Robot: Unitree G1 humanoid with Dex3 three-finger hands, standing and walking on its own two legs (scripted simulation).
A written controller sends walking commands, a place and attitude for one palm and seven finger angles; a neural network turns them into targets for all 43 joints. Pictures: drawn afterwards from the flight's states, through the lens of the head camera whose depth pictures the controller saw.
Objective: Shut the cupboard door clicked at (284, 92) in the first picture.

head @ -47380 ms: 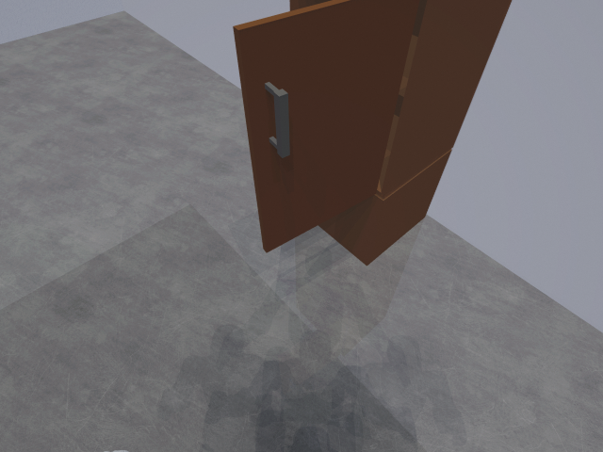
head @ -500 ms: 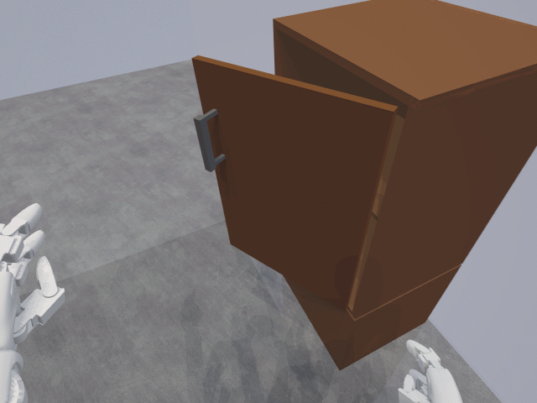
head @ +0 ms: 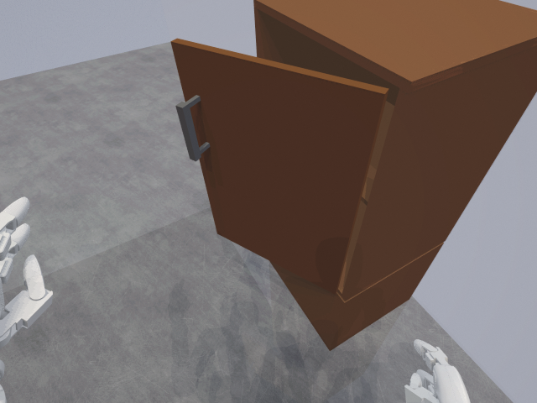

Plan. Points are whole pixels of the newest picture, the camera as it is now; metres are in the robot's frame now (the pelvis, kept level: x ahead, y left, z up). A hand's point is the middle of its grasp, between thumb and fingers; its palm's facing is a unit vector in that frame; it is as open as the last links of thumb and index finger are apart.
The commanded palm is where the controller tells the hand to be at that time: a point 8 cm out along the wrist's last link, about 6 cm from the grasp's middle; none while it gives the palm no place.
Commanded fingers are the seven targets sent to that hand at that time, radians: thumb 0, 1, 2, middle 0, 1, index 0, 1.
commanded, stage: step back with the hand held close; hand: left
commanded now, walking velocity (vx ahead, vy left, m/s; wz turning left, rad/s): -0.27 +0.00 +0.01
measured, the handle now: (195, 128) +0.63 +0.20 +0.08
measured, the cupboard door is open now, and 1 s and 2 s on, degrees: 28 28 28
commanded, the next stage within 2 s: stop stepping back and stand still in 0.90 s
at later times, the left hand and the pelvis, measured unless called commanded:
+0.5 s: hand out of the picture +0.10 +0.29 +0.15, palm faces +0.50 -0.75 -0.43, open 7.4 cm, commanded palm +0.03 +0.32 +0.18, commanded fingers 0.00 0.90 0.90 -0.20 -0.30 -0.20 -0.30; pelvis -0.09 +0.01 -0.02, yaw +4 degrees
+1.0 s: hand out of the picture -0.03 +0.30 +0.17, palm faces +0.56 -0.72 -0.40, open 7.4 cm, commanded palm -0.08 +0.32 +0.18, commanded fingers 0.00 0.90 0.90 -0.20 -0.30 -0.20 -0.30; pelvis -0.20 +0.01 -0.02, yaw +3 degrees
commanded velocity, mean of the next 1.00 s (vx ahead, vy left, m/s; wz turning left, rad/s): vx -0.32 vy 0.00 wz -0.06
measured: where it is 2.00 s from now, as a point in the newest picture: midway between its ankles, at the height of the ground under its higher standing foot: outside the picture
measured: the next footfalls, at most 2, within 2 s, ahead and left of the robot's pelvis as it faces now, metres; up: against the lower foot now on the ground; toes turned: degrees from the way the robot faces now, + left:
right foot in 1.04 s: -0.29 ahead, -0.13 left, +0.00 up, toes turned +3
left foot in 1.14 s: -0.07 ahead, +0.11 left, +0.00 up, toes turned +6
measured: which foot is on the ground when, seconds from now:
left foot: down 0.00-1.00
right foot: down 0.00-0.76, up 0.78-1.00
